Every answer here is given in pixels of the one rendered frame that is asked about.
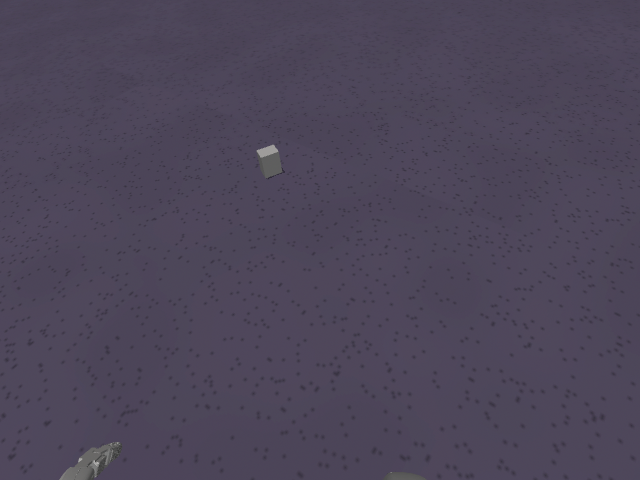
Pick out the left robot hand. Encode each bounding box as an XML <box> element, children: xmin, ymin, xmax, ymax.
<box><xmin>59</xmin><ymin>442</ymin><xmax>122</xmax><ymax>480</ymax></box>

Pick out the carton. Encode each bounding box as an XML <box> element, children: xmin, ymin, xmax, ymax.
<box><xmin>256</xmin><ymin>144</ymin><xmax>282</xmax><ymax>178</ymax></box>

